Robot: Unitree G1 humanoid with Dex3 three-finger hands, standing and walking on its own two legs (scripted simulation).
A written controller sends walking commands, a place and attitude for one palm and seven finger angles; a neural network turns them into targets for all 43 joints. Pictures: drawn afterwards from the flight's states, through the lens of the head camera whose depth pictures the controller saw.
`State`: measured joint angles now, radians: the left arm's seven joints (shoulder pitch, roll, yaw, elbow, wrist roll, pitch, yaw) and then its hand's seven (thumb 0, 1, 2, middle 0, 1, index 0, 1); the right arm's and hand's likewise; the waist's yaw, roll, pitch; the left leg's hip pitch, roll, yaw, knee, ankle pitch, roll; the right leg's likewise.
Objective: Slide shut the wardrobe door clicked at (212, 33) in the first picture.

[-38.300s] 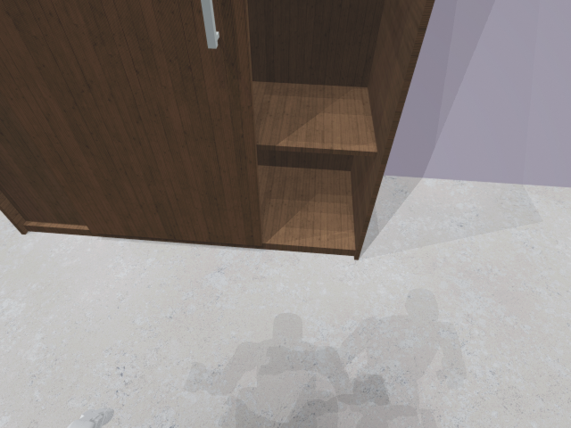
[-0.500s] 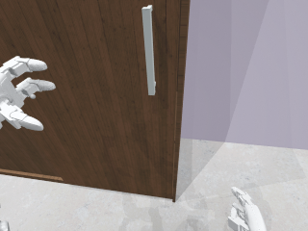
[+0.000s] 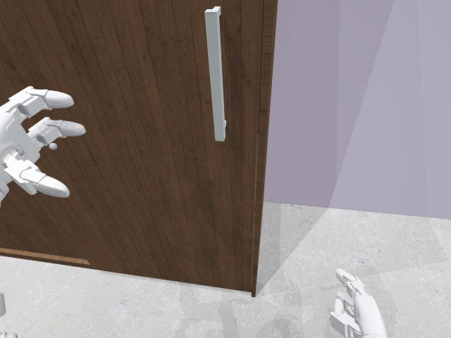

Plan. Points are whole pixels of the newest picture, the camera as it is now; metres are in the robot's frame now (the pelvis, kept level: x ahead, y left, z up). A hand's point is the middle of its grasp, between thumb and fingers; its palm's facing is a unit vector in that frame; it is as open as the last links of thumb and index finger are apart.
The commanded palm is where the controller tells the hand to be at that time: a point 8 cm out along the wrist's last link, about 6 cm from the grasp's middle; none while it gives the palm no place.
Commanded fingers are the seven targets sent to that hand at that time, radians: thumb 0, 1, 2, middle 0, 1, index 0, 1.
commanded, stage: move the hooked fingers beside the handle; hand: left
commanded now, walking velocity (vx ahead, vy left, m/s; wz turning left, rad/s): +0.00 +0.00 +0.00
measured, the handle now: (218, 80) +0.52 +0.07 +0.25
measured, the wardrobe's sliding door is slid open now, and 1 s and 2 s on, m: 0.00 0.00 0.00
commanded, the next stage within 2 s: none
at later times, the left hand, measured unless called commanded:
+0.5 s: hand (102, 128) +0.33 +0.23 +0.26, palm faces +0.01 -1.00 -0.08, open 14.0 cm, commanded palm +0.30 +0.27 +0.26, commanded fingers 0.00 -0.50 0.30 -0.30 -1.20 -0.30 -1.20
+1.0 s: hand (144, 110) +0.39 +0.18 +0.26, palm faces -0.02 -1.00 -0.04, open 14.0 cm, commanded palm +0.37 +0.23 +0.25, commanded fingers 0.00 -0.50 0.30 -0.30 -1.20 -0.30 -1.20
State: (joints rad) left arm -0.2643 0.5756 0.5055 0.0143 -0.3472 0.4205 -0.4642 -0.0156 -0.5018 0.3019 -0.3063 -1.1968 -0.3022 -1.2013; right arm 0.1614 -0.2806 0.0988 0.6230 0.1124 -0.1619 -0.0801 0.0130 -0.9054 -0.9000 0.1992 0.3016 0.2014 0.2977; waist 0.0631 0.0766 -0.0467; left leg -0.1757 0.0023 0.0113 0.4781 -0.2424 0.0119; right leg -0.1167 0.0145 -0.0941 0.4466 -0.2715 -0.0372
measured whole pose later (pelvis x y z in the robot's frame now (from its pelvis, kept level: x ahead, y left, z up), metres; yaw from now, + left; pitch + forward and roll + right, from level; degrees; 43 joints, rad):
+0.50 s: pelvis +0.00 +0.01 +0.00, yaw -1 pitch -3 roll +0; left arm -0.41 0.46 0.36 0.05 -0.29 0.47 -0.31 -0.02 -0.50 0.30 -0.31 -1.20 -0.30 -1.20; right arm 0.15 -0.26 0.10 0.63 0.10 -0.11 -0.07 0.01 -0.91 -0.90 0.20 0.30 0.20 0.30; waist 0.04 0.06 -0.05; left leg -0.16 -0.01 0.03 0.44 -0.23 0.02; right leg -0.12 0.01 -0.08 0.43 -0.26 -0.03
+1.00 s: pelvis +0.00 +0.00 +0.00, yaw -1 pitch -2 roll +0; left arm -0.63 0.40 0.26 0.29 -0.24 0.41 -0.19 -0.02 -0.50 0.30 -0.30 -1.20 -0.30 -1.20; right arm 0.19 -0.25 0.08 0.66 0.10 -0.07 -0.08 0.01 -0.91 -0.90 0.20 0.30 0.20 0.30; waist 0.01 0.05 -0.04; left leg -0.17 0.00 0.03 0.42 -0.21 0.02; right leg -0.12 0.01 -0.07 0.40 -0.24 -0.03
